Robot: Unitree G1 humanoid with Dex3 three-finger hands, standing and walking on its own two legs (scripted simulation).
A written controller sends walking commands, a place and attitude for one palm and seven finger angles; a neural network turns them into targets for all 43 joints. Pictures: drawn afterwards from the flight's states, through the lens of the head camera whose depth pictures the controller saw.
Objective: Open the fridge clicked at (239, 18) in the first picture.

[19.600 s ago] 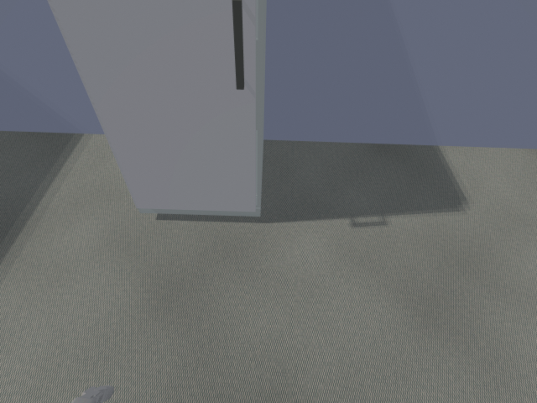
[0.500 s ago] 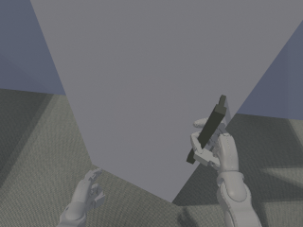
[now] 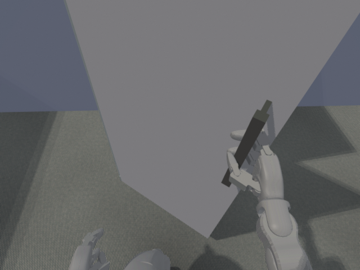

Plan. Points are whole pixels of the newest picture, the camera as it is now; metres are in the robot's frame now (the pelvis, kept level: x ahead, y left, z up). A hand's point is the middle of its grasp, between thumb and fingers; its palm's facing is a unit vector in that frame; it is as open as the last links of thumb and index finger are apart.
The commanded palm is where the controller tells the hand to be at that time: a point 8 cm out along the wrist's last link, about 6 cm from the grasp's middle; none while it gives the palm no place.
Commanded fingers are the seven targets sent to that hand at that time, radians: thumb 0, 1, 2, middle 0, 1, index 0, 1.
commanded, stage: walk backward, drawing the door open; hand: right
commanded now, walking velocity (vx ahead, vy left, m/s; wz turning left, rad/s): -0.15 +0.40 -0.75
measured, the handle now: (244, 149) +0.35 -0.07 +0.10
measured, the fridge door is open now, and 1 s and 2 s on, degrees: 38 65 63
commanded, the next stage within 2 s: stop walking and hold the door back in 0.60 s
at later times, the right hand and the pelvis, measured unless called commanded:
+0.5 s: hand (173, 217) +0.19 +0.05 +0.10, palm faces +0.28 +0.94 -0.18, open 7.0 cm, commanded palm +0.15 +0.01 +0.11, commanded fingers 0.00 -0.90 -0.90 0.45 1.40 0.45 1.40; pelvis -0.04 +0.24 +0.00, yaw -26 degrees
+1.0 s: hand (117, 235) +0.15 +0.13 +0.11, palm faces +0.72 +0.65 -0.23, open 6.3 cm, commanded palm +0.09 +0.08 +0.11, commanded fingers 0.00 -0.90 -0.90 0.45 1.40 0.45 1.40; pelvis +0.01 +0.46 +0.02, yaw -49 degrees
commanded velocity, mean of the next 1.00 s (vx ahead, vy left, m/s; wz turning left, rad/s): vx -0.05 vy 0.16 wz -0.51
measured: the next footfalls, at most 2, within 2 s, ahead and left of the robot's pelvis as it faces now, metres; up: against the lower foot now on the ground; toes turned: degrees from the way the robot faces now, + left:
left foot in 0.20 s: -0.03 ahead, +0.27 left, +0.00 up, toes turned -14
right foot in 0.40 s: -0.02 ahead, +0.06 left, +0.00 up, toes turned -30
